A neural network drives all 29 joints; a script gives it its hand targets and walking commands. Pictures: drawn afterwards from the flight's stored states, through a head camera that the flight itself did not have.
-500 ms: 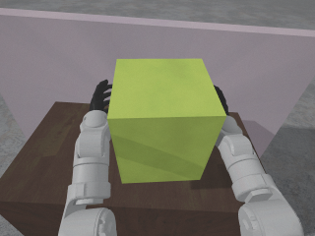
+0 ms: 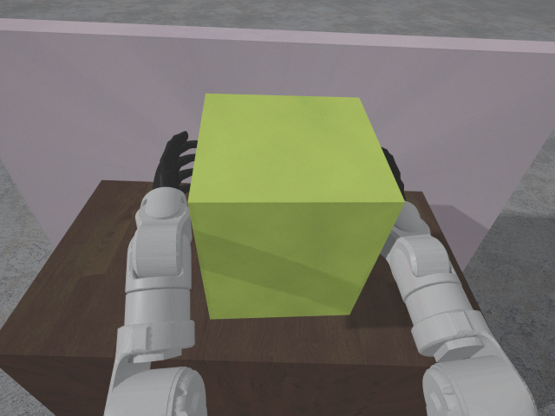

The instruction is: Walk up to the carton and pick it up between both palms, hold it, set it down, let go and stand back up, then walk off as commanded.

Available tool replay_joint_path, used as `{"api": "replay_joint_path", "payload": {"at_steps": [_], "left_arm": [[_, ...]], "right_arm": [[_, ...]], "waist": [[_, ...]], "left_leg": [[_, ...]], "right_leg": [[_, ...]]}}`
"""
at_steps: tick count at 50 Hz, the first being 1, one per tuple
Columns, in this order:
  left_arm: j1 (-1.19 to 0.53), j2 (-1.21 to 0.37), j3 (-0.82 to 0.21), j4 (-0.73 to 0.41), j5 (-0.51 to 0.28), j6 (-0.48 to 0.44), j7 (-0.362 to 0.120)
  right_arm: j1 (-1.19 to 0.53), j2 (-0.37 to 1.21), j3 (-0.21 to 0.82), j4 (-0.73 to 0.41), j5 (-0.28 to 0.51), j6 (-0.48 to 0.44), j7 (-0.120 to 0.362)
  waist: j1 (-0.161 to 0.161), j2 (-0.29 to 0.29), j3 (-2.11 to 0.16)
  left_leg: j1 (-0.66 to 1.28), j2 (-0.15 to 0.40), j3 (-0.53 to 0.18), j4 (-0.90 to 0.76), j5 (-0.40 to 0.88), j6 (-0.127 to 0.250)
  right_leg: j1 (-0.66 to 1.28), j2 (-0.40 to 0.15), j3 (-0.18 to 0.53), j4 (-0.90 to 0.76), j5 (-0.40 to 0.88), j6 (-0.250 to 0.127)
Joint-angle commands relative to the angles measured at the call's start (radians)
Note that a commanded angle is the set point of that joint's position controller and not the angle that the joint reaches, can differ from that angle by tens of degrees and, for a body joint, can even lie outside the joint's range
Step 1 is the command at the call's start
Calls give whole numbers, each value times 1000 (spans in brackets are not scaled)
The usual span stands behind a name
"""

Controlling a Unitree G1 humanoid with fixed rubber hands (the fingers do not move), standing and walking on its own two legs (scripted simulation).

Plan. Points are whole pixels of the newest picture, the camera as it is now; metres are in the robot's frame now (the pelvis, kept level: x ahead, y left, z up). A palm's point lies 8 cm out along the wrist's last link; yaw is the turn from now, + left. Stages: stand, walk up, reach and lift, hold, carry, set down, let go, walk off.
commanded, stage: reach and lift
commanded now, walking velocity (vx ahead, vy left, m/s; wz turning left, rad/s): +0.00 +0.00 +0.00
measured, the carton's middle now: (282, 211) +0.37 +0.00 +0.15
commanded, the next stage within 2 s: hold in 0.26 s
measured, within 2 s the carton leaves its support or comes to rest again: neither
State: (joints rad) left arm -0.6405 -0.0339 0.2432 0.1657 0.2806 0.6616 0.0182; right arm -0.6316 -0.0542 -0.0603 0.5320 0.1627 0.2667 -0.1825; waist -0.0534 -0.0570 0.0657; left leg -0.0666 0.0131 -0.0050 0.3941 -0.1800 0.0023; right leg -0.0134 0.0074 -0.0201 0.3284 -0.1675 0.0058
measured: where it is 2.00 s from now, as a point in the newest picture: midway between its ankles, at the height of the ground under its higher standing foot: outside the picture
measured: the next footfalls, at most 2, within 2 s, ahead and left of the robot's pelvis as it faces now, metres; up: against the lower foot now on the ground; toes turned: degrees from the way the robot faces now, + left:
none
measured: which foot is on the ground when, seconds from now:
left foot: down 0.00-1.00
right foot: down 0.00-1.00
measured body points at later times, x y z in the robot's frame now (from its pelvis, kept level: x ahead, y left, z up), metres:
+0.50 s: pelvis +0.00 +0.00 +0.00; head -0.04 +0.03 +0.45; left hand +0.38 +0.15 +0.20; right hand +0.38 -0.15 +0.19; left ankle +0.03 +0.11 -0.75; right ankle +0.02 -0.12 -0.75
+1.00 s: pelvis -0.01 -0.01 +0.00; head -0.07 +0.03 +0.45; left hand +0.37 +0.16 +0.22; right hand +0.37 -0.15 +0.20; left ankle +0.03 +0.11 -0.75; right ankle +0.02 -0.12 -0.75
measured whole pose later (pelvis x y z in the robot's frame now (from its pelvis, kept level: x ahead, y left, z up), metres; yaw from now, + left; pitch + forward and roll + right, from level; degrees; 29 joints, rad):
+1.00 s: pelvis -0.01 -0.01 +0.00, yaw +0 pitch -9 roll -1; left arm -0.68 -0.02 0.30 0.15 0.30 0.77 -0.02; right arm -0.71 -0.05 -0.06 0.55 0.18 0.38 -0.20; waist -0.06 -0.07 0.02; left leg -0.05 0.02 -0.02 0.37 -0.16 -0.01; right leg 0.00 0.01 -0.03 0.32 -0.15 -0.01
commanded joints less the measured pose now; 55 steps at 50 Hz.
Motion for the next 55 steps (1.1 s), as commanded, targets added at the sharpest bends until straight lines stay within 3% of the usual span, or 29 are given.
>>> {"api": "replay_joint_path", "payload": {"at_steps": [1,2,5,8,10,12,15,16,17,19,20,22,24,25,26,27,30,31,32,33,37,40,41,43,44,46,50,53,55], "left_arm": [[-535,-584,-453,31,-104,-30,-111],[-531,-578,-457,22,-96,-19,-115],[-551,-589,-482,-64,-130,-35,-109],[-553,-611,-522,-93,-146,-30,-100],[-603,-605,-515,-79,-141,-27,-104],[-612,-581,-483,-74,-123,-24,-113],[-659,-574,-475,-44,-104,-19,-118],[-637,-563,-454,-5,-89,-9,-119],[-639,-596,-504,-50,-117,-8,-111],[-612,-653,-559,-113,-157,-10,-105],[-596,-630,-546,-74,-154,-10,-96],[-557,-627,-559,-125,-151,1,-95],[-526,-609,-523,-140,-136,16,-101],[-507,-551,-439,-47,-86,28,-118],[-505,-539,-419,-80,-76,28,-129],[-553,-530,-412,-79,-77,33,-142],[-639,-562,-455,-76,-106,31,-148],[-675,-564,-482,-126,-120,23,-142],[-659,-580,-509,-118,-131,24,-138],[-666,-590,-505,-110,-142,22,-134],[-614,-578,-497,-113,-132,30,-117],[-595,-552,-464,-103,-121,38,-129],[-586,-563,-468,-111,-125,41,-128],[-624,-537,-419,-47,-100,62,-146],[-621,-516,-403,-46,-87,69,-152],[-632,-546,-446,-79,-93,72,-152],[-703,-557,-447,-82,-117,62,-154],[-672,-565,-405,-2,-80,71,-158],[-688,-573,-461,-94,-140,52,-146]], "right_arm": [[-928,553,348,-311,48,-65,91],[-914,537,328,-284,54,-58,96],[-965,605,406,-391,86,-74,91],[-949,587,397,-404,105,-69,81],[-914,565,353,-352,79,-50,80],[-916,575,357,-321,78,-39,86],[-891,560,305,-224,51,-25,99],[-953,559,299,-237,47,-34,98],[-960,572,330,-287,73,-44,100],[-953,576,352,-351,105,-54,94],[-1014,576,369,-387,115,-56,89],[-961,560,401,-434,127,-46,79],[-932,573,415,-461,142,-32,72],[-922,548,395,-379,104,-7,63],[-885,558,392,-364,103,3,65],[-862,559,368,-321,92,19,61],[-956,582,356,-343,92,5,70],[-977,608,383,-385,108,-2,76],[-945,600,375,-365,96,0,69],[-995,628,392,-417,112,-6,65],[-999,624,433,-434,126,1,66],[-1007,626,432,-455,127,13,55],[-969,622,425,-436,133,20,52],[-983,596,368,-347,102,39,59],[-967,604,359,-327,95,47,59],[-947,590,357,-312,103,48,61],[-991,590,344,-308,104,46,67],[-1000,592,317,-262,80,48,76],[-1023,623,367,-365,118,27,75]], "waist": [[0,50,-434],[-18,56,-405],[20,24,-520],[-9,86,-561],[-40,111,-488],[-24,79,-455],[-33,126,-399],[-29,90,-382],[-9,137,-452],[-35,126,-560],[-8,113,-589],[-25,130,-581],[-17,88,-509],[-12,44,-419],[-4,51,-406],[-37,29,-360],[-27,60,-397],[-7,67,-459],[-41,96,-431],[-24,51,-492],[9,69,-520],[8,54,-517],[-16,43,-480],[-16,48,-391],[-12,21,-382],[-34,82,-392],[-33,82,-398],[-17,99,-343],[-7,89,-501]], "left_leg": [[147,-30,15,-84,135,1],[122,-35,22,-84,127,0],[151,-33,22,-64,216,7],[196,-39,8,-26,299,-19],[181,-41,12,-45,232,-21],[156,-37,18,-70,189,-18],[121,-42,28,-89,99,-24],[110,-32,13,-100,90,-7],[152,-29,18,-69,187,-26],[222,-27,5,-28,345,-47],[220,-33,9,-24,339,-40],[231,-37,9,-5,391,-43],[200,-42,13,-15,387,-26],[164,-51,24,-43,274,-3],[149,-50,33,-61,262,-4],[113,-50,25,-73,178,4],[91,-45,29,-93,108,-1],[91,-46,35,-93,113,-2],[95,-52,34,-82,139,-12],[102,-52,36,-70,167,0],[124,-49,31,-67,194,2],[105,-62,50,-73,155,14],[102,-56,34,-71,166,17],[65,-50,46,-105,50,22],[59,-49,51,-109,32,26],[74,-49,40,-106,75,10],[64,-43,35,-112,47,10],[24,-47,42,-138,-16,10],[89,-46,38,-95,138,3]], "right_leg": [[-10,56,-47,-67,60,24],[-1,55,-42,-73,72,24],[50,59,-38,-52,160,36],[47,68,-39,-45,235,29],[7,61,-38,-56,176,25],[21,59,-43,-62,133,23],[20,47,-36,-73,54,15],[21,50,-48,-69,37,20],[10,55,-40,-56,82,21],[28,74,-49,-50,190,21],[29,77,-43,-58,183,27],[42,80,-41,-44,248,27],[82,69,-28,-40,317,31],[70,55,-22,-60,261,41],[91,59,-19,-63,238,42],[82,43,-21,-67,206,42],[46,52,-27,-77,73,30],[56,55,-30,-61,92,37],[41,54,-29,-68,110,31],[76,52,-23,-67,141,36],[84,64,-23,-55,151,34],[118,45,-5,-70,149,44],[82,48,-7,-65,177,46],[42,44,-13,-86,28,37],[50,42,-12,-87,35,40],[48,46,-20,-80,55,30],[28,50,-26,-77,4,25],[43,46,-30,-85,-56,21],[78,55,-30,-59,95,29]]}}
